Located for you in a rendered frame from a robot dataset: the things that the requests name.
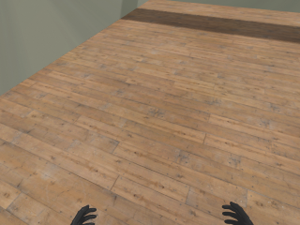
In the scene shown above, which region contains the robot right hand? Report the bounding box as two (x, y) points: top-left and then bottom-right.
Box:
(221, 202), (254, 225)

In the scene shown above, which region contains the robot left hand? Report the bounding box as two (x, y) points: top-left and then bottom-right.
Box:
(70, 204), (97, 225)

